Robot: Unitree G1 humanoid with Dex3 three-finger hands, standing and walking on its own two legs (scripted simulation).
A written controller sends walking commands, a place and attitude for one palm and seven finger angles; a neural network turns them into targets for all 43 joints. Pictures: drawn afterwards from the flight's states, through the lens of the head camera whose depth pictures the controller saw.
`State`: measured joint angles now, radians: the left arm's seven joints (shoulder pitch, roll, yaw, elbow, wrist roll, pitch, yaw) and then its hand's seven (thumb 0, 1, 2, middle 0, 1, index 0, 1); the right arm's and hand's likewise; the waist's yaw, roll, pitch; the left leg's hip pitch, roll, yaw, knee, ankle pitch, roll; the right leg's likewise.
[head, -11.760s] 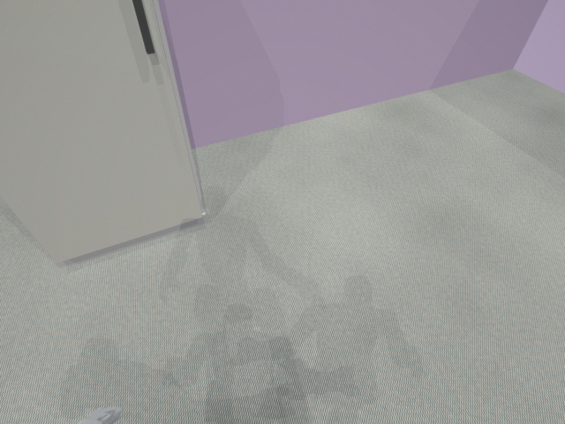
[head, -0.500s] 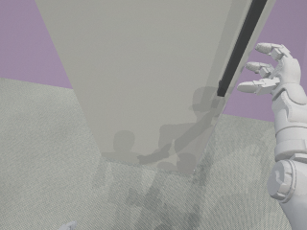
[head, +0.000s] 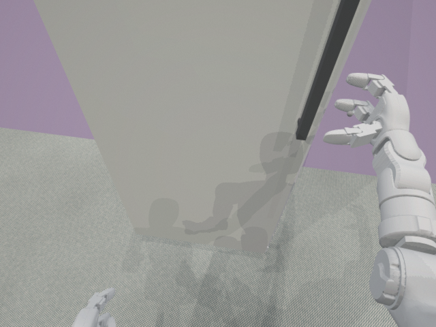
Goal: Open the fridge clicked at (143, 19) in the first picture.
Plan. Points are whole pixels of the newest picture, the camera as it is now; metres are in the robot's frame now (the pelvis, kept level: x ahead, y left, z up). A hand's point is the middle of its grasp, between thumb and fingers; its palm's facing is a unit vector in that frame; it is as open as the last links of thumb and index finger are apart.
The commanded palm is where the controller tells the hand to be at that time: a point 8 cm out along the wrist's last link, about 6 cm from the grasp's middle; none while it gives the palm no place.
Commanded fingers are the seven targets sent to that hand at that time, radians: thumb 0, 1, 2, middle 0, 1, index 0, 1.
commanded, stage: move the hooked fingers beside the handle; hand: right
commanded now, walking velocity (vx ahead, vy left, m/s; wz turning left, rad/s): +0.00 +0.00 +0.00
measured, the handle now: (327, 53) +0.53 -0.14 +0.26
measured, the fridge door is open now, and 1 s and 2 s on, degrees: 0 0 0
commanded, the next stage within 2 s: feel for the door with the fingertips in 0.20 s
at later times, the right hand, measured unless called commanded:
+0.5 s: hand (336, 108) +0.46 -0.16 +0.19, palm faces +0.02 +1.00 +0.02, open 14.0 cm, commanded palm +0.43 -0.21 +0.19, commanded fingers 0.00 0.50 -0.30 0.30 1.20 0.30 1.20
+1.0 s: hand (331, 102) +0.48 -0.16 +0.20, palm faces +0.05 +1.00 +0.01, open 14.0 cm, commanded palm +0.46 -0.21 +0.19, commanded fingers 0.00 0.50 -0.30 0.30 1.20 0.30 1.20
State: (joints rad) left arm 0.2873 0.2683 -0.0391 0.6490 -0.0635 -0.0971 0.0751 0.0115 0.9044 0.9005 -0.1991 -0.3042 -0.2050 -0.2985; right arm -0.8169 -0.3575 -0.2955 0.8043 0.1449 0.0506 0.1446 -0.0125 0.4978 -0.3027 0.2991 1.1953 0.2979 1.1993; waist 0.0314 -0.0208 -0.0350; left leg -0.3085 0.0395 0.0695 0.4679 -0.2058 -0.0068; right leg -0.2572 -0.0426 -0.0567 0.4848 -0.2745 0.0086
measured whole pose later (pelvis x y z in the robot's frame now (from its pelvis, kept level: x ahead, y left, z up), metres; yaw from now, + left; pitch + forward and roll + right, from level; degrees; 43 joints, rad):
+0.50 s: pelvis -0.01 +0.00 +0.00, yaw +0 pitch +4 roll +0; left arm 0.39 0.28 -0.03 0.71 -0.06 -0.10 0.07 0.01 0.90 0.90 -0.20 -0.30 -0.20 -0.30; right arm -0.92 -0.38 -0.29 0.95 0.15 -0.04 0.16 -0.01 0.50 -0.30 0.30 1.20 0.30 1.20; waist 0.07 -0.02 -0.02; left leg -0.36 0.04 0.06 0.49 -0.20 -0.01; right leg -0.31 -0.04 -0.06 0.51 -0.27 0.01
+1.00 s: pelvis +0.00 +0.00 +0.00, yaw +0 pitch +5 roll +0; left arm 0.35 0.27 -0.03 0.69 -0.05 -0.11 0.07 0.01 0.90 0.90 -0.20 -0.30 -0.21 -0.30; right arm -0.98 -0.36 -0.27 1.00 0.13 -0.02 0.10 -0.01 0.50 -0.30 0.30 1.20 0.30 1.20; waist 0.06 -0.02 -0.03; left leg -0.36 0.04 0.07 0.49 -0.21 -0.01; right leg -0.31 -0.04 -0.05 0.51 -0.28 0.01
